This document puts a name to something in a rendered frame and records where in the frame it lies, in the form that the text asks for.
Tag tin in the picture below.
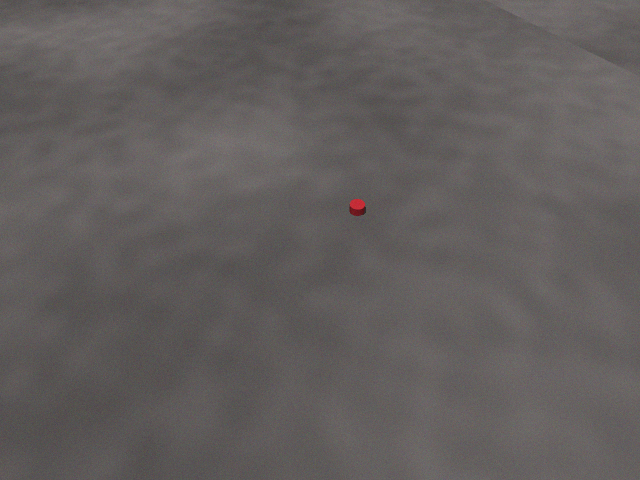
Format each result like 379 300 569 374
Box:
349 199 365 216

